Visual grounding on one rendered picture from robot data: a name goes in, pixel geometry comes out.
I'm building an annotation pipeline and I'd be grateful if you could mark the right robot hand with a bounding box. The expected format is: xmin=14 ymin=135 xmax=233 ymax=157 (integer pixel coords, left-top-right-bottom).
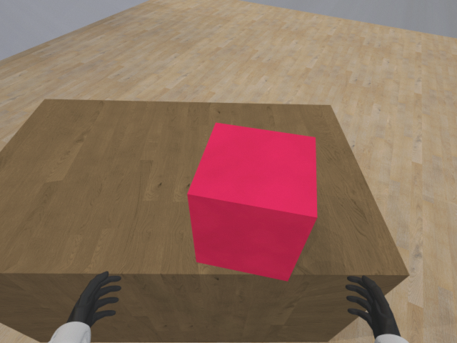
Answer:
xmin=346 ymin=275 xmax=401 ymax=339

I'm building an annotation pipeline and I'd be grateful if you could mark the carton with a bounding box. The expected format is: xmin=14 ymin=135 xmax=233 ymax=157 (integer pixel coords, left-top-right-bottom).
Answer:
xmin=187 ymin=123 xmax=317 ymax=281

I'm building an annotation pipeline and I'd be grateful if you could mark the pedestal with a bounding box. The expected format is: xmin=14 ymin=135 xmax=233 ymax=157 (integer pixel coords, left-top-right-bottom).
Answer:
xmin=0 ymin=99 xmax=410 ymax=342

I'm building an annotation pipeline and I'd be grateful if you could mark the robot left forearm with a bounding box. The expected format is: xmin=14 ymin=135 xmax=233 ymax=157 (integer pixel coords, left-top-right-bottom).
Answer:
xmin=48 ymin=322 xmax=91 ymax=343

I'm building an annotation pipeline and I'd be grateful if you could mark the left robot hand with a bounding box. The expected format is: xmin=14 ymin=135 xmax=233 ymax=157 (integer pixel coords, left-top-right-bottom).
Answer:
xmin=66 ymin=271 xmax=121 ymax=328

